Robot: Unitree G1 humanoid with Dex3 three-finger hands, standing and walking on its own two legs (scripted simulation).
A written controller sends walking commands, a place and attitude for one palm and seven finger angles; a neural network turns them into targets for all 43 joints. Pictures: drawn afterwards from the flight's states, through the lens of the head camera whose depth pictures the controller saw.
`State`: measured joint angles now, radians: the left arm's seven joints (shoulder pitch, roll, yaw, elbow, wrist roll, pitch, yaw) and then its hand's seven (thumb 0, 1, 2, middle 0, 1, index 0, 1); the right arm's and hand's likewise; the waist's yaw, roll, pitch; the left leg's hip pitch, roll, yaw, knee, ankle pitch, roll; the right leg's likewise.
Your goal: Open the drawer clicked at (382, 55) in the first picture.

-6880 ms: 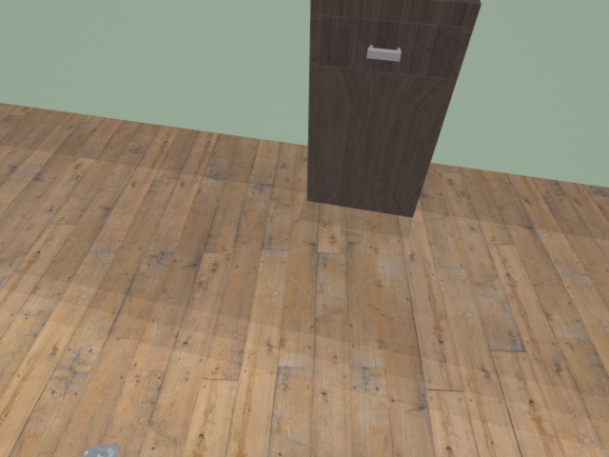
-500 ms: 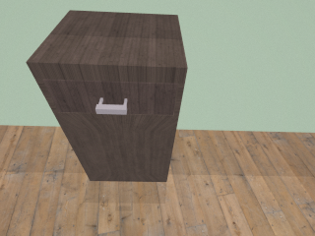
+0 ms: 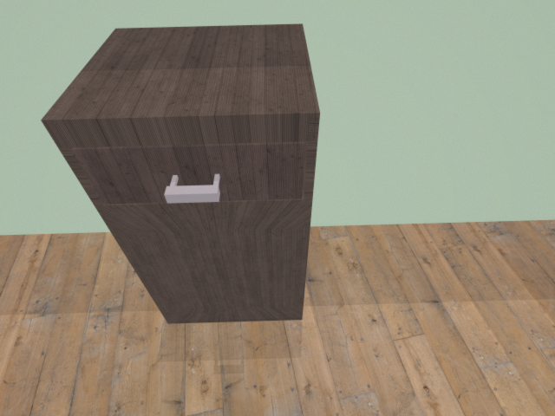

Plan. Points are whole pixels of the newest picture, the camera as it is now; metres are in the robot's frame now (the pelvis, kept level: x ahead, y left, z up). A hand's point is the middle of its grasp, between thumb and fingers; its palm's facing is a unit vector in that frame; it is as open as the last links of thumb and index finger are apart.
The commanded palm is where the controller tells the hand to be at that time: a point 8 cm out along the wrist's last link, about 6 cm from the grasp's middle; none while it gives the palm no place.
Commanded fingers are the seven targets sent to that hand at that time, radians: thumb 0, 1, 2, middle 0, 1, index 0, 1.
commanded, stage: look again from close up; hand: left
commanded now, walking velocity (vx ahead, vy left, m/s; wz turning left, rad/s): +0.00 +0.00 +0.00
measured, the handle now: (194, 186) +0.55 +0.21 -0.01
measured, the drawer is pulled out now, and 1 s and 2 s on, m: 0.00 0.00 0.00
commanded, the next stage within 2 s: raise the hand with hooked fingers in 0.16 s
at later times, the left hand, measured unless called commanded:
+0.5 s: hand (160, 376) +0.18 +0.19 -0.04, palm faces -0.05 -0.44 -0.90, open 7.7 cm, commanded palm +0.13 +0.20 -0.03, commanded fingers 0.00 0.60 0.77 -0.22 -0.50 -0.22 -0.50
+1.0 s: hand (141, 347) +0.21 +0.21 -0.01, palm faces +0.03 -0.09 -1.00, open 10.5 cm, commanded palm +0.18 +0.21 +0.04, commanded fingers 0.00 0.01 0.52 -0.26 -0.87 -0.26 -0.87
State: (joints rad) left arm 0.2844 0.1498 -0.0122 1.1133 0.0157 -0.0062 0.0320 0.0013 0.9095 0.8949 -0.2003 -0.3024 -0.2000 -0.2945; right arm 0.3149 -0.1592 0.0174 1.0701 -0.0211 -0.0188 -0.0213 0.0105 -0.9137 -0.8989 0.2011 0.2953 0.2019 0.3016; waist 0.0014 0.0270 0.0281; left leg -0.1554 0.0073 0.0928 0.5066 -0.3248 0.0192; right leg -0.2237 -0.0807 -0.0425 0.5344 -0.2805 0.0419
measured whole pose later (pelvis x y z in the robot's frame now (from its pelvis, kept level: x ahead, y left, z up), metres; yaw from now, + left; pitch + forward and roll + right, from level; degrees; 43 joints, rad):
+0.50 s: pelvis -0.02 -0.03 -0.01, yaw -1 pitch +5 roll +2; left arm 0.34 0.29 -0.07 0.14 0.70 0.03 0.33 0.02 0.82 0.85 -0.21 -0.37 -0.21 -0.36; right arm 0.22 -0.27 -0.04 0.72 -0.04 -0.18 -0.05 0.02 -0.91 -0.90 0.20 0.30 0.20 0.30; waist 0.01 0.03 -0.08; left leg -0.38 0.03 0.10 0.63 -0.34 -0.02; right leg -0.48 -0.06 -0.03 0.71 -0.32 -0.01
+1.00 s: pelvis -0.02 -0.04 -0.02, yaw +1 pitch +7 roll +1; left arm 0.24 0.35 -0.05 0.03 1.02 0.08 0.34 0.00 0.23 0.61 -0.27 -0.73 -0.27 -0.72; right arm 0.11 -0.18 0.02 0.60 -0.06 0.04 -0.01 0.01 -0.90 -0.90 0.20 0.30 0.21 0.30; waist 0.07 0.03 -0.07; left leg -0.47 0.05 0.05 0.75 -0.39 -0.03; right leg -0.54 -0.05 -0.06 0.79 -0.37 -0.02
